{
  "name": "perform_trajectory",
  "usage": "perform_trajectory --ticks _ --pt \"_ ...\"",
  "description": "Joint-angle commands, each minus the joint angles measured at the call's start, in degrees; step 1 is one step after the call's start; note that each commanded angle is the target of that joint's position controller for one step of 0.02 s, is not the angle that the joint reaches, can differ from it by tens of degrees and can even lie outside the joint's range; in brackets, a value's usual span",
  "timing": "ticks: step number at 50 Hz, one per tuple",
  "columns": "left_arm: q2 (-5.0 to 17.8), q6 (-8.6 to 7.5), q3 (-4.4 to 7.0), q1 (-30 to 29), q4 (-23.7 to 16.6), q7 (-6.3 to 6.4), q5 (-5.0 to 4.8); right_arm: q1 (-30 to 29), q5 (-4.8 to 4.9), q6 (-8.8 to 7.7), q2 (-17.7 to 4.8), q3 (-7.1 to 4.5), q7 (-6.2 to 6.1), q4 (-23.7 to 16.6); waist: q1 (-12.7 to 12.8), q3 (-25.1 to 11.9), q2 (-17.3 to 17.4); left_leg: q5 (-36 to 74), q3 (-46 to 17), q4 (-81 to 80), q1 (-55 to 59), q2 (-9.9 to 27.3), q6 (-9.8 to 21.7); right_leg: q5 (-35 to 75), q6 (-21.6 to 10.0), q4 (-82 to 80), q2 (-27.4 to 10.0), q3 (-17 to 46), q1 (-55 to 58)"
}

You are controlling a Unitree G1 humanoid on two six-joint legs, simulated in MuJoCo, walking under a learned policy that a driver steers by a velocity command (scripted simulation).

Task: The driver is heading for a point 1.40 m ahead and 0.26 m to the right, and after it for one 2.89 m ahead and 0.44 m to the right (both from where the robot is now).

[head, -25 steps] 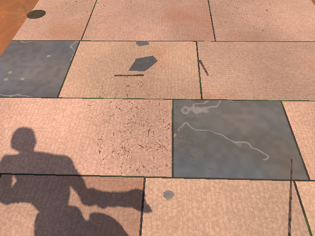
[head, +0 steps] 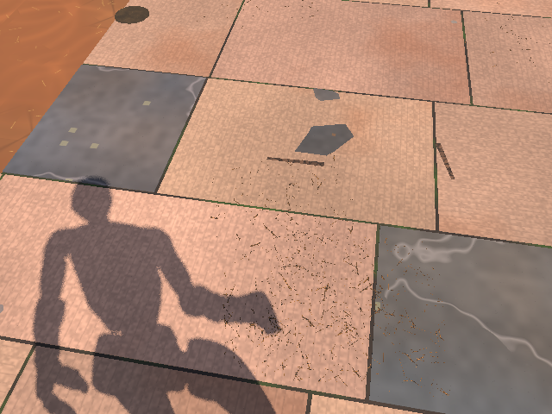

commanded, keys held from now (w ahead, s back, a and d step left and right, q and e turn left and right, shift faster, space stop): w+shift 0.16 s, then w+e+shift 0.46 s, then w+shift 0.38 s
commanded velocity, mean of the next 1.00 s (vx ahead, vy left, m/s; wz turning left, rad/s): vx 0.99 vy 0.00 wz -0.40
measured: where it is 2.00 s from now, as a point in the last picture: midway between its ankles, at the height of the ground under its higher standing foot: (425, 75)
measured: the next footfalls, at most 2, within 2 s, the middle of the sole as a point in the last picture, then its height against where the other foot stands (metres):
right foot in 0.32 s outside the picture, level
left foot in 0.76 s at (301, 258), level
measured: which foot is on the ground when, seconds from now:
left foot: down 0.00-0.34, up 0.36-0.74, down 0.76-1.00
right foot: up 0.00-0.30, down 0.32-0.76, up 0.78-1.00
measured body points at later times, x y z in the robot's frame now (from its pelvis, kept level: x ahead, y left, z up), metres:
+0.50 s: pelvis +0.46 -0.04 +0.00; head +0.48 -0.04 +0.45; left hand +0.53 +0.25 -0.13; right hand +0.56 -0.31 -0.10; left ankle +0.43 +0.12 -0.64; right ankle +0.47 -0.08 -0.73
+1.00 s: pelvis +0.94 -0.10 +0.01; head +0.96 -0.10 +0.46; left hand +1.24 +0.04 -0.08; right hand +0.77 -0.33 -0.12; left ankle +0.92 +0.03 -0.73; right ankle +0.95 -0.24 -0.66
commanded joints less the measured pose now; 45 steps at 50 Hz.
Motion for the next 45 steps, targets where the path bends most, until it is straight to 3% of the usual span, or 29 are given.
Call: perform_trajectory --ticks 1,3,5,8,10,11,13,14,15,16,17,18,19,21,23,25,27,29,31,34,36,37,38,39,40,41,42,43,45 --pt "4.0 -0.08 0.43 -6.4 -6.84 -1.26 1.53 8.09 1.04 -0.89 -6.03 -1.89 -0.49 1.42 -2.99 3.87 7.87 -14.93 -21.92 -21.92 12.34 14.1 8.38 2.56 0.74 1.09 -4.75 1.44 -22.38" --pt "3.44 1.05 0.16 -10.83 -8.64 -1.78 1.63 9.52 1.89 -2.0 -5.68 -1.9 -0.36 3.23 -2.28 7.99 6.88 -10.43 -18.89 -25.99 10.16 13.35 9.63 4.79 2.02 -0.95 -5.58 0.18 -26.6" --pt "3.52 1.09 -0.14 -17.62 -11.7 -1.9 1.18 10.29 2.02 -2.84 -5.64 -1.95 -0.04 4.38 -2.27 11.22 5.52 -3.11 -14.4 -29.08 8.31 12.1 9.89 10.24 2.63 -8.32 -6.06 -0.7 -28.9" --pt "2.29 0.53 -1.1 -23.13 -13.95 -2.99 0.5 10.54 2.92 -4.17 -5.83 -1.88 0.06 5.62 -1.97 11.59 3.31 11.97 -6.5 -33.46 2.23 10.11 8.32 24.17 1.04 -24.43 -4.19 -3.66 -15.13" --pt "1.99 0.64 -1.29 -23.63 -13.22 -3.24 -0.19 11.13 3.22 -4.74 -8.33 -2.27 0.13 6.85 -1.89 10.66 2.03 22.29 -1.72 -36.37 6.51 11.07 7.55 28.73 -1.16 -29.16 -1.66 -6.09 -9.33" --pt "2.29 0.61 -1.34 -24.65 -13.34 -3.05 -0.11 12.54 3.09 -4.77 -8.95 -2.38 0.12 7.78 -2.41 10.76 2.1 31.23 0.09 -34.79 11.13 12.11 6.98 27.83 -2.24 -30.91 -0.59 -6.98 -8.89" --pt "3.77 0.86 -0.86 -24.15 -12.92 -2.25 0.11 14.89 1.68 -3.97 -10.55 -2.57 -0.69 9.3 -2.21 6.32 4.55 59.49 3.54 -25.27 22.08 13.16 4.55 20.71 -3.98 -31.44 5.15 -10.49 -6.82" --pt "5.16 0.98 -0.34 -20.46 -12.04 -1.85 0.15 15.27 0.47 -3.01 -11.8 -2.82 -1.48 9.7 -0.23 2.32 6.84 71.13 4.62 -16.17 25.88 13.79 3.42 15.65 -4.82 -30.7 7.98 -11.5 -3.11" --pt "7.07 1.06 0.52 -10.89 -9.55 -1.41 0.14 14.57 -0.6 -1.85 -12.86 -3.08 -2.3 9.82 4.4 -3.51 8.46 78.13 5.11 -2.38 26.07 14.7 2.61 11.28 -6.0 -29.87 10.23 -11.25 6.13" --pt "9.41 1.14 1.79 1.81 -5.73 -0.71 0.35 12.39 -0.93 -0.88 -13.4 -3.2 -2.88 9.17 10.56 -9.46 7.24 75.08 6.65 16.32 20.87 13.47 1.72 8.61 -7.32 -32.63 10.68 -10.12 19.61" --pt "14.25 1.66 3.6 8.68 -4.32 0.39 0.66 12.76 -0.99 -1.18 -10.21 -2.31 -2.71 7.85 10.82 -13.97 1.47 47.32 5.79 38.38 7.1 9.73 1.36 -5.67 -9.52 -30.85 1.98 3.11 33.05" --pt "19.53 2.47 5.11 3.77 -4.57 0.55 0.33 17.33 1.53 -2.64 -3.4 -0.66 -0.55 4.28 1.63 -18.27 -20.52 -8.39 0.69 59.35 -19.19 -2.9 -2.5 -16.32 -20.4 -44.49 -12.84 41.73 46.01" --pt "16.8 2.46 5.31 0.33 -6.01 0.18 -0.29 10.4 1.04 -3.64 -7.21 -0.69 -0.98 2.83 4.12 -16.72 -8.51 -5.04 -7.79 61.79 -26.75 -0.56 -0.98 -12.35 -20.27 -50.69 -11.99 48.48 45.35" --pt "12.61 1.81 4.55 -1.21 -3.94 0.64 -0.43 3.63 0.55 -4.91 -6.52 0.31 -1.0 0.76 0.77 -4.21 3.6 -0.78 -8.56 50.6 -24.97 5.45 -0.25 -1.3 -16.1 -52.18 -8.95 35.2 28.25" --pt "9.57 1.11 3.33 -3.83 -3.4 1.22 -0.49 2.23 -1.36 -3.0 -5.22 0.93 -0.79 -0.5 -3.93 1.28 3.83 -3.95 -8.62 43.31 -19.37 7.6 -1.99 2.84 -14.63 -53.61 -4.06 26.89 13.95" --pt "9.53 0.14 3.11 -4.01 -3.68 0.91 -0.96 1.19 -1.91 -0.83 -4.58 1.21 -0.6 -1.54 -5.59 4.02 2.23 -7.69 -7.45 36.13 -17.93 8.69 -3.98 2.37 -15.41 -56.13 -1.91 23.78 5.98" --pt "10.59 -0.47 3.49 -4.69 -4.49 0.74 -1.0 -6.94 -1.23 -0.5 -4.14 1.85 -0.13 -5.22 -4.54 8.15 1.35 0.35 -4.8 25.08 -16.2 9.04 -5.91 3.21 -15.33 -60.62 0.05 21.76 -2.05" --pt "11.38 -0.91 4.15 -5.15 -5.26 0.42 -1.03 -12.63 -0.06 -0.78 -3.36 2.45 0.61 -7.14 -2.81 9.11 0.11 13.27 -3.81 12.89 -10.16 7.97 -6.68 6.39 -12.57 -62.01 2.76 19.28 -5.63" --pt "12.46 -1.3 4.78 -3.71 -5.16 -0.03 -1.74 -14.12 0.99 -1.0 -3.6 2.31 0.86 -7.38 -0.97 6.82 -0.34 23.34 -3.21 6.48 -3.39 6.12 -6.1 14.44 -10.12 -61.62 2.3 19.24 -3.76" --pt "12.29 -1.26 4.79 0.38 -3.49 0.54 -2.03 -14.48 0.61 -1.33 -5.32 1.58 0.58 -7.06 0.85 4.63 -0.77 23.44 -2.94 0.02 -3.24 5.1 -3.9 26.59 -7.63 -57.15 -0.28 18.94 10.36" --pt "14.59 -1.01 4.98 1.37 -2.53 1.13 -0.99 -6.62 0.31 -1.65 -8.24 -0.07 -0.37 -4.61 -2.69 -1.23 -1.07 12.77 -1.36 -0.45 2.77 1.57 -1.97 47.21 -5.64 -44.37 -1.35 17.53 19.5" --pt "15.7 -0.84 5.07 0.03 -2.3 1.11 -0.13 3.06 0.56 -1.77 -9.95 -1.18 -1.25 -2.07 -8.34 -6.25 -0.61 8.24 0.03 -0.36 12.28 1.0 -1.04 51.27 -4.37 -31.65 0.03 15.41 18.5" --pt "12.73 -1.14 4.22 -2.27 -3.02 1.15 0.5 14.87 0.02 -1.89 -12.93 -2.48 -2.5 0.33 -14.31 -11.53 0.19 -0.57 -5.69 2.63 25.99 7.08 0.21 42.97 -3.4 -14.34 2.16 13.3 8.79" --pt "2.84 -1.56 1.86 4.45 -5.47 1.1 -1.76 19.38 -2.39 -2.06 -19.13 -4.1 -2.66 1.35 -9.97 -19.93 18.67 -23.15 -36.52 -5.0 41.06 24.29 6.14 3.71 -1.15 8.02 9.99 7.93 -9.19" --pt "4.24 -1.65 0.89 4.75 -5.56 1.07 -1.5 16.04 -1.04 -1.59 -17.42 -4.32 -1.59 1.93 -8.08 -19.51 21.91 -30.93 -57.34 -16.58 39.83 26.78 8.72 -7.32 -1.88 13.92 10.0 7.48 -19.06" --pt "7.2 -1.15 1.36 -2.8 -5.64 1.24 -0.54 9.56 -0.53 -1.55 -11.8 -3.51 -1.14 1.16 -7.69 -8.12 11.55 -29.52 -47.23 -16.47 31.1 24.21 8.32 -1.3 -2.33 13.56 5.24 6.47 -22.74" --pt "7.79 -1.02 1.22 -7.92 -6.41 0.59 0.21 7.35 -0.29 -1.67 -8.46 -2.89 -0.73 1.7 -7.57 -3.52 3.8 -19.99 -37.24 -15.75 23.69 21.31 7.86 2.62 -2.15 10.12 3.28 5.96 -21.31" --pt "7.3 -0.8 1.12 -11.95 -7.56 -0.09 0.69 7.69 -0.52 -1.82 -6.89 -2.37 -0.63 3.06 -7.18 -0.49 1.95 -11.72 -29.64 -16.13 18.59 18.02 6.52 2.88 -2.11 7.12 2.29 5.92 -19.88" --pt "4.67 0.27 0.2 -12.61 -8.94 -1.17 1.26 10.3 -0.06 -2.59 -3.74 -1.19 -0.61 6.4 -4.51 1.67 5.57 -4.44 -23.17 -17.8 13.93 15.46 5.94 1.59 -1.44 3.47 1.41 6.8 -18.77"
Keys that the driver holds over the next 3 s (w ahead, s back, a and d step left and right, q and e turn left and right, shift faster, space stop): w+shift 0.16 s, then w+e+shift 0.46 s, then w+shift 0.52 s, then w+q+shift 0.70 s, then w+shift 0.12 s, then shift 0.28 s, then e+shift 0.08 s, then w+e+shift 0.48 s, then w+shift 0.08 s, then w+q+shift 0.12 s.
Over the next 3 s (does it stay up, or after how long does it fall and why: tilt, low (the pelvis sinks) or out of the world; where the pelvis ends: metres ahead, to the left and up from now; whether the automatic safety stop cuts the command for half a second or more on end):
stays up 2.51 -0.49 -0.03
